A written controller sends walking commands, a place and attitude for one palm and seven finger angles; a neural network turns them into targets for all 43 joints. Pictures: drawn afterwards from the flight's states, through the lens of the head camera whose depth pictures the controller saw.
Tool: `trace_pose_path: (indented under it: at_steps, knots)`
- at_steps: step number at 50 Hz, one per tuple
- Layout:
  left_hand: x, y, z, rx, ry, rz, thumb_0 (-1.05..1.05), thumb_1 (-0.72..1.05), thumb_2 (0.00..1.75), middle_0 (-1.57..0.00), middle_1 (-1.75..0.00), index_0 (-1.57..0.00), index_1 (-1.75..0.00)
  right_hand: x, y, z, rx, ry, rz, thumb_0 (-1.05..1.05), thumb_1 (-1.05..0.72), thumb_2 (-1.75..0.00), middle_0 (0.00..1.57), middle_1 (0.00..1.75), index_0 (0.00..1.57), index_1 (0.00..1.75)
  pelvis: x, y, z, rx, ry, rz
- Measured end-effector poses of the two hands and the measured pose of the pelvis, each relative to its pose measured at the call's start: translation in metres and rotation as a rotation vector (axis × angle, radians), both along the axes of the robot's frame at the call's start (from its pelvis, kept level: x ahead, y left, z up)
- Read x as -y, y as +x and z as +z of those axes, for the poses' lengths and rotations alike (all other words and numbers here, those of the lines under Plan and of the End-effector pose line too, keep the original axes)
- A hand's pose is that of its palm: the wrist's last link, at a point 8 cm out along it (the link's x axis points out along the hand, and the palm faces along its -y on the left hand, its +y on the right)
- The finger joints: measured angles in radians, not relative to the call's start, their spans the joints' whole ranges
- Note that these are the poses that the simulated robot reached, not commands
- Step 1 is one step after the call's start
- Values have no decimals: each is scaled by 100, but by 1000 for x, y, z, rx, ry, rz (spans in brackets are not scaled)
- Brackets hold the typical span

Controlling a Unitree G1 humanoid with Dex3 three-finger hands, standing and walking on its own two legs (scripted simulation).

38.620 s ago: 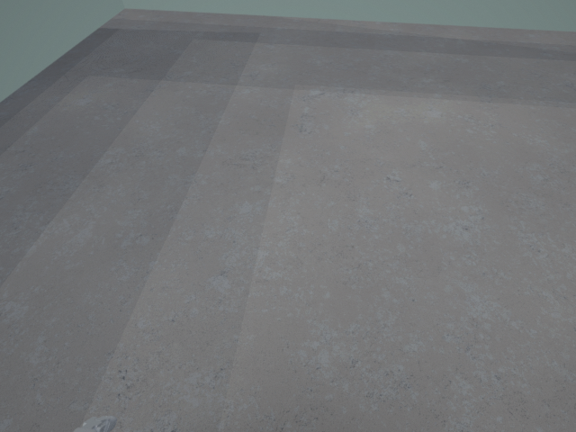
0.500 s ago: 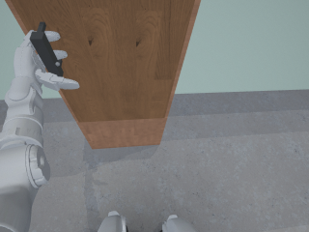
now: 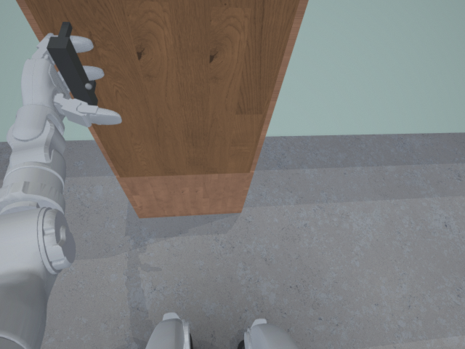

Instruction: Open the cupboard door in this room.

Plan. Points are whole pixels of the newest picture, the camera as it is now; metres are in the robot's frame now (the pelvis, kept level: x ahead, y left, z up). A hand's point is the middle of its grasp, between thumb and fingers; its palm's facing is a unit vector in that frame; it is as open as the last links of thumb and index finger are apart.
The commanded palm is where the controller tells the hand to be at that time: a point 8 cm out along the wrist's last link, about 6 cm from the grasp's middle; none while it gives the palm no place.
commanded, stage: close the thumb around the handle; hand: left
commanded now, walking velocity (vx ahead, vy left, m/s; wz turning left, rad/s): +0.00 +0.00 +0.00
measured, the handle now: (78, 68) +0.56 +0.22 +0.11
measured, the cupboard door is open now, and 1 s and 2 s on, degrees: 0 3 46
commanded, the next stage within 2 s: pull the door open along its arc in 0.62 s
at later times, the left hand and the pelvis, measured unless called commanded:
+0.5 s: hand (87, 85) +0.52 +0.20 +0.11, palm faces +0.03 -1.00 +0.00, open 6.1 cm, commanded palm +0.50 +0.24 +0.11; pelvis +0.00 +0.00 +0.00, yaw +0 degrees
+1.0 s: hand (90, 95) +0.50 +0.19 +0.11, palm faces +0.01 -1.00 +0.00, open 5.6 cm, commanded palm +0.45 +0.24 +0.11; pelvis +0.01 +0.00 +0.01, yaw -2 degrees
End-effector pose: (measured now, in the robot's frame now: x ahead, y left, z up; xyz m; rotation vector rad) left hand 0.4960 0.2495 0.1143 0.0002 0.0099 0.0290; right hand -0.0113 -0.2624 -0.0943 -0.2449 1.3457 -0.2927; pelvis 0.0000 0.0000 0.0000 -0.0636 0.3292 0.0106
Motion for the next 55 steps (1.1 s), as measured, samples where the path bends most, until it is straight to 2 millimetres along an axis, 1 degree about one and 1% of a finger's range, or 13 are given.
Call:
trace_pose_path:
  at_steps: [4, 8, 14, 24, 26, 29, 38, 44, 47, 50, 52, 55]
  knots:
    - [0, 0, 0, 2, 1, 2, -1, -39, 35, -33, -124, -33, -125, -2, -2, 0, -5, 3, -2, 0, -90, -90, 20, 30, 20, 30, -1, 0, 0, -2, -1, -1]
    - [0, 1, 0, 3, 1, 6, -1, -24, 41, -33, -125, -33, -126, -4, -4, -1, -10, 6, -5, 0, -90, -90, 20, 30, 20, 30, -2, 0, 0, -2, -1, -1]
    - [1, 2, -1, -3, 1, 5, 0, 5, 54, -35, -127, -35, -128, -5, -6, -1, -18, 9, -6, 0, -90, -90, 20, 30, 20, 30, -3, 0, 0, -3, -2, 0]
    - [-2, 4, -2, 2, 1, 4, 1, 59, 77, -39, -132, -39, -133, -4, -7, 0, -22, 2, -5, 0, -90, -90, 20, 30, 20, 30, -3, 0, -1, -8, -3, 0]
    - [-2, 4, -2, 2, -6, 1, 1, 66, 80, -39, -133, -39, -133, -4, -6, 1, -21, -1, -6, 0, -90, -90, 20, 30, 20, 30, -3, 0, -1, -8, -3, -1]
    - [1, 3, -2, 1, -8, -7, 1, 70, 83, -40, -134, -38, -134, -3, -6, 1, -15, -2, -9, 0, -90, -90, 20, 30, 20, 30, -3, 1, 0, -6, -3, -3]
    - [1, 3, -2, -1, -2, -7, 1, 70, 83, -40, -135, -40, -135, -4, -4, 2, 3, -1, -25, 0, -90, -90, 20, 30, 20, 30, -3, 2, 1, -1, -1, -14]
    - [1, 0, -2, 2, -2, -9, 1, 70, 82, -40, -135, -40, -135, -5, -2, 3, 11, 8, -43, 0, -90, -90, 20, 30, 20, 30, -4, 7, 3, 7, 4, -26]
    - [2, -6, -3, 9, -1, -12, 1, 71, 80, -40, -135, -40, -135, -6, 2, 3, 20, 20, -51, 0, -90, -90, 20, 30, 20, 30, -4, 10, 6, 16, 8, -34]
    - [4, -16, -3, 18, -1, -17, 1, 71, 78, -40, -135, -40, -135, -8, 11, 3, 42, 35, -57, 0, -90, -90, 20, 30, 20, 30, -4, 15, 9, 31, 13, -41]
    - [6, -25, -3, 26, -6, -16, 1, 71, 77, -40, -135, -40, -135, -8, 20, 4, 68, 45, -58, 0, -90, -90, 20, 30, 20, 30, -4, 18, 11, 43, 16, -44]
    - [10, -42, -4, 36, -9, -15, 1, 70, 75, -38, -135, -38, -135, -9, 38, 6, 123, 60, -52, 0, -90, -90, 20, 30, 20, 30, -4, 22, 15, 65, 21, -48]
